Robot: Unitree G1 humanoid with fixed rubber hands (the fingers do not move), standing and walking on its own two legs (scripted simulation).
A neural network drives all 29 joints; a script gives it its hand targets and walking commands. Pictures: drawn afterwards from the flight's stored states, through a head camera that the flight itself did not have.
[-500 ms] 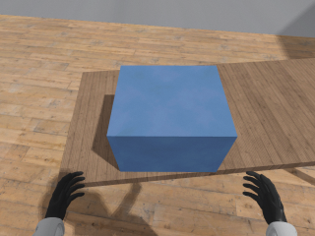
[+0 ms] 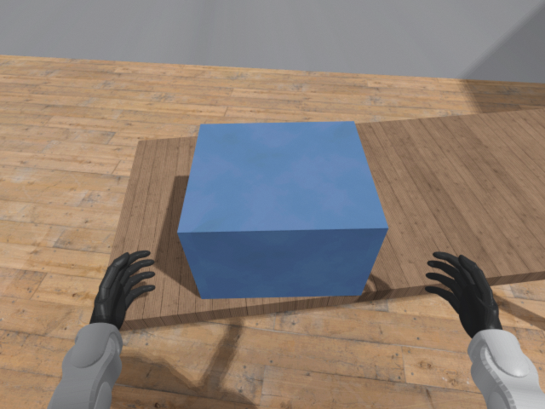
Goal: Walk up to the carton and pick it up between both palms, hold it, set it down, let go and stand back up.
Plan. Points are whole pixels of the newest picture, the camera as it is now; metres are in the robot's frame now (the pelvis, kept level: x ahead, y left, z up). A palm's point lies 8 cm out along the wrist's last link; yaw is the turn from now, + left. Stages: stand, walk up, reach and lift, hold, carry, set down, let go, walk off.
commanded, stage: reach and lift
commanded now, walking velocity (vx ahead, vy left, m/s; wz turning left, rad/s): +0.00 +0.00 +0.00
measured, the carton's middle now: (279, 208) +0.46 +0.01 +0.00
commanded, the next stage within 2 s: none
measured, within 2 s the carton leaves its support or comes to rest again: neither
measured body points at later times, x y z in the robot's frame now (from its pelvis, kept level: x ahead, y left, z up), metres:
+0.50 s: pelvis -0.01 +0.02 +0.00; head +0.01 +0.02 +0.45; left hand +0.34 +0.27 +0.07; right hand +0.33 -0.24 +0.06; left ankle -0.02 +0.14 -0.75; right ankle -0.01 -0.13 -0.75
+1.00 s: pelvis +0.00 +0.00 +0.00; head +0.03 +0.01 +0.45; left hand +0.41 +0.26 +0.12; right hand +0.40 -0.24 +0.11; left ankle -0.02 +0.14 -0.75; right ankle -0.01 -0.13 -0.75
